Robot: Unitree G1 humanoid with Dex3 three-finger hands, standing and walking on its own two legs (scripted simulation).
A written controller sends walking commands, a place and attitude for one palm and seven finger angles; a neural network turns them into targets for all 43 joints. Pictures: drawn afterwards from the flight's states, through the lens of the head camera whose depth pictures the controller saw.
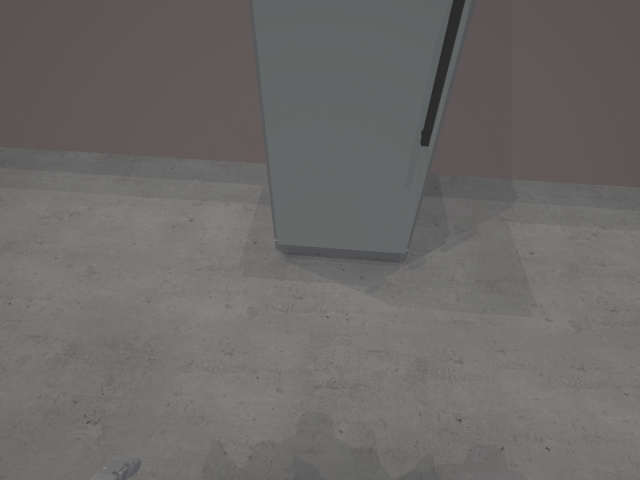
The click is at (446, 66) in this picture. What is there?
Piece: fridge door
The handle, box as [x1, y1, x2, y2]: [421, 0, 464, 145]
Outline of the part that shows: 464,0 453,0 424,128 421,131 421,145 428,145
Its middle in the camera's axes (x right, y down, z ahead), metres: +0.30 -0.44 +0.95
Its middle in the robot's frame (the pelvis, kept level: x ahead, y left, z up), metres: +1.03 -0.24 +0.09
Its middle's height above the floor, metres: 0.86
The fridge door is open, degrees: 0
